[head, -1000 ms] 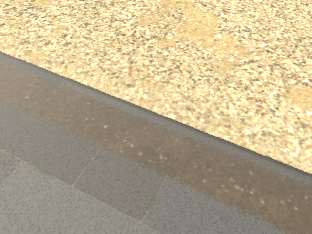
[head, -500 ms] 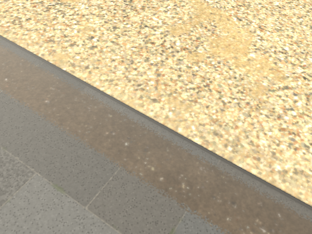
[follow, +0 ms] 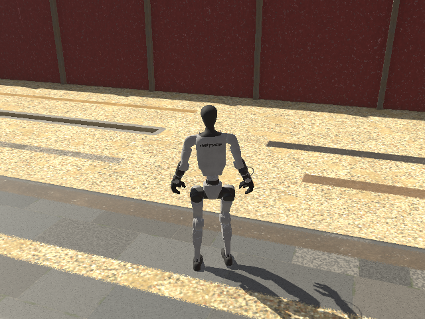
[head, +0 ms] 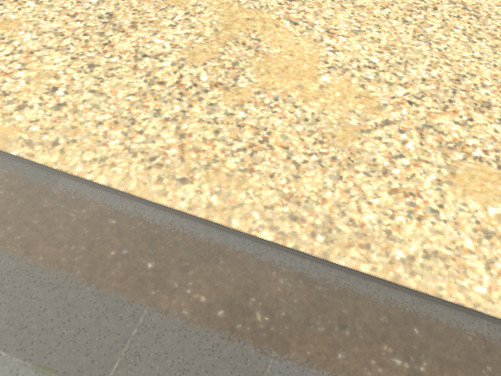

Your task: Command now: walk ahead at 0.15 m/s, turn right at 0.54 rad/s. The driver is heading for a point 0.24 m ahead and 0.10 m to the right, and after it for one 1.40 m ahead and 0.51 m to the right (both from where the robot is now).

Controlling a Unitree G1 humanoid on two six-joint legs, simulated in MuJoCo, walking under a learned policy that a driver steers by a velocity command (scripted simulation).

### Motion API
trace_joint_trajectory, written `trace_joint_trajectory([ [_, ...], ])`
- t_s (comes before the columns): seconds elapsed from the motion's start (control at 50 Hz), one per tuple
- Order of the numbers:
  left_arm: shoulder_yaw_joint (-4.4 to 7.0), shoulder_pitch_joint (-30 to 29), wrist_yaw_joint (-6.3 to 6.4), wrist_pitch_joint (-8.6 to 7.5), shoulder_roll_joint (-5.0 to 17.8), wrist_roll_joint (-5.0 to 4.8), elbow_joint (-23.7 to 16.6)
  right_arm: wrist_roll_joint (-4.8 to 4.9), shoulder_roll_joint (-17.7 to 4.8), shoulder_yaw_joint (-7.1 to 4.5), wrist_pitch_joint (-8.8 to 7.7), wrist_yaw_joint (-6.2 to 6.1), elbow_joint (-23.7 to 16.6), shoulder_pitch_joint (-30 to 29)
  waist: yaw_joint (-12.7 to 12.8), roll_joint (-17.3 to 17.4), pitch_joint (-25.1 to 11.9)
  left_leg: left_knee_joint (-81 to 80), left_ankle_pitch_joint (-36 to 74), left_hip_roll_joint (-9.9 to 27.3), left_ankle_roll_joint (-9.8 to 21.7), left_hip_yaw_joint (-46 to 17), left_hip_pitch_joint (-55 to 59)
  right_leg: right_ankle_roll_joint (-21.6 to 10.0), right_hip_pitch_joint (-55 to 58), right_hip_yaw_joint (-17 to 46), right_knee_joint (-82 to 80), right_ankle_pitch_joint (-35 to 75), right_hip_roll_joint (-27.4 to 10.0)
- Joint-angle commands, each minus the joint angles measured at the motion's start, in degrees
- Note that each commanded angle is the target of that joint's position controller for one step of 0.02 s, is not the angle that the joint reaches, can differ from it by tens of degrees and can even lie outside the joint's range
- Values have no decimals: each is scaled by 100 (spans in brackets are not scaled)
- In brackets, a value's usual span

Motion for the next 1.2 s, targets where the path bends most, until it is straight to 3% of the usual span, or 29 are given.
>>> trace_joint_trajectory([
  [0.02,259,102,-18,-150,841,6,-419,38,-917,-257,-153,-102,-537,-219,47,1308,-318,-2072,-2066,1871,1040,-2336,1044,97,-1410,-106,2026,-239,-391],
  [0.06,217,211,-44,-128,621,49,-303,181,-799,-205,-205,-166,-503,-157,-55,1085,-249,-2025,-1634,1591,800,-1629,1330,258,-1651,-305,2580,291,-537],
  [0.16,91,-411,-150,-228,314,-19,-623,139,-869,-245,-302,-155,-307,585,-500,1041,-19,-2301,-1257,1590,868,-862,1785,414,-1834,-580,1846,853,-765],
  [0.32,-21,-615,-361,-292,187,-51,-781,294,-1257,-433,-355,28,-101,548,-501,1112,179,-2261,-680,1833,876,114,1359,66,-384,-1050,-96,511,-946],
  [0.38,1,-373,-394,-280,251,-61,-730,397,-1305,-460,-299,116,-4,433,-271,956,174,-1849,-592,1913,777,365,1241,-241,361,-1336,-783,486,-813],
  [0.4,61,48,-380,-276,322,-47,-572,407,-1277,-445,-282,121,12,351,-26,825,23,-1311,-59,1782,663,638,950,-360,1135,-1557,-1110,635,-562],
  [0.42,240,807,-329,-264,631,-72,-322,342,-1059,-362,-291,124,49,447,297,483,-411,-112,831,1472,459,1089,530,-534,2345,-1536,-1279,637,-307],
  [0.44,432,1793,-235,-257,1208,-95,-161,165,-689,-218,-328,122,-135,300,708,-712,-793,2243,12,979,2,1523,-818,-981,3663,235,-1801,362,-1343],
  [0.46,460,1808,-247,-386,1856,-85,-330,86,-329,-82,-510,105,-657,123,472,-1944,-1168,3912,-2094,-62,-310,660,-3080,-2109,4684,3545,-2761,-627,-2483],
  [0.48,305,1748,-292,-517,1258,-53,-336,334,-887,-187,-675,144,-649,-313,742,-886,-990,4452,-1701,254,-180,-72,-3692,-2179,4535,3505,-3121,-1017,-2640],
  [0.5,176,1527,-291,-590,934,-8,-324,422,-1036,-220,-763,187,-644,-395,547,-759,-580,4267,-1140,461,-3,-94,-3711,-1981,4103,2895,-3026,-580,-2493],
  [0.52,97,1186,-283,-601,715,-2,-382,298,-1009,-214,-784,174,-507,-278,317,-267,-351,3902,-662,662,13,-92,-3356,-1765,3532,2239,-2917,24,-2231],
  [0.54,43,848,-261,-578,589,8,-438,138,-991,-225,-777,169,-435,-228,120,-186,-157,3365,-293,760,-36,-108,-2948,-1618,2973,1712,-2951,671,-1960],
  [0.6,31,619,-135,-595,642,76,-421,71,-816,-192,-669,219,-339,-222,-127,-200,-129,2643,405,604,-261,75,-2254,-1519,2270,959,-3094,2270,-1578],
  [0.68,99,1027,-8,-594,799,-38,-126,127,-388,8,-659,263,-536,-1198,161,-187,65,607,1676,181,-358,209,-1535,-1219,1736,402,-3010,2575,-1174],
  [0.74,134,1403,22,-583,866,-109,68,245,-467,9,-693,358,-675,-1722,328,-250,134,-142,2085,24,-272,79,-1108,-1140,1792,734,-2974,2162,-1333],
  [0.82,137,1524,62,-531,764,-65,277,235,-681,-70,-737,410,-590,-1532,204,-384,115,-474,1757,125,42,-63,-890,-976,2644,998,-2543,2618,-1700],
  [0.86,125,1463,33,-476,724,-14,272,203,-896,-201,-748,358,-420,-823,-161,-454,-342,-627,1320,-111,327,294,171,-815,2828,823,-1588,4305,-1455],
  [0.88,57,1398,9,-455,596,35,196,152,-1064,-269,-745,326,-307,-76,-542,-393,-1016,-395,1398,228,603,91,1531,-651,2349,628,-478,4279,-1171],
  [0.9,-83,2027,-11,-483,159,60,129,45,-1485,-374,-731,292,-198,759,-531,667,-2055,-208,978,1536,1402,-1826,3846,-303,552,327,1564,2477,-514],
  [0.92,-176,2530,-36,-546,-1,-66,240,157,-1372,-363,-683,382,68,1154,-427,2021,-2595,-1168,-481,2306,1878,-4074,4646,-82,-698,288,2936,-1164,17],
  [0.94,-60,1918,-48,-573,560,-161,210,292,-918,-241,-656,360,29,945,-582,1335,-1720,-1483,-1424,2119,1604,-3847,4040,-107,-1258,416,3379,-935,-323],
  [0.96,-25,1216,-49,-592,738,-156,35,284,-773,-186,-611,321,-9,497,-574,816,-894,-1616,-1210,1937,1409,-3016,3120,-128,-1375,150,3291,-429,-566],
  [0.98,-40,807,-46,-624,686,-55,-81,223,-701,-141,-575,301,-16,206,-440,481,-395,-1769,-584,1728,1341,-2442,2275,-139,-1258,-41,3004,-72,-778],
  [1.0,-30,716,-63,-640,597,6,-113,160,-610,-103,-574,291,-6,54,-263,496,-165,-1923,-72,1535,1313,-2059,1736,-143,-1049,-101,2677,187,-982],
  [1.02,-43,831,-82,-630,485,4,-87,122,-549,-76,-591,282,10,-9,-116,642,-162,-2060,203,1390,1293,-1814,1438,-138,-779,-132,2475,329,-1104],
  [1.08,-134,834,-93,-582,192,30,-79,219,-640,-94,-651,268,162,56,-12,737,-75,-2389,772,1311,1430,-1256,1074,-27,-724,-335,1814,495,-1238],
  [1.12,-193,439,-98,-603,118,87,-208,247,-822,-137,-646,239,246,137,-98,637,42,-2532,1043,1273,1444,-932,1018,64,-831,-422,1099,1061,-1305],
  [1.2,-264,-344,-181,-694,25,55,-351,317,-1000,-159,-567,210,402,415,-388,554,142,-2516,1324,1032,1207,-301,1005,122,-399,-668,-412,2311,-1113],
])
